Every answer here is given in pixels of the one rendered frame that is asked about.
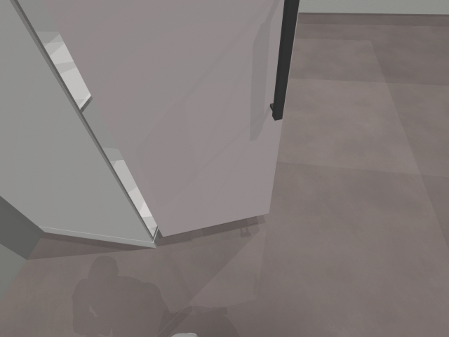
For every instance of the fridge door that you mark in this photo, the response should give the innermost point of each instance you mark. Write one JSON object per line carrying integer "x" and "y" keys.
{"x": 184, "y": 87}

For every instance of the handle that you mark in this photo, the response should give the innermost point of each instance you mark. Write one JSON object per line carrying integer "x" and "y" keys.
{"x": 290, "y": 10}

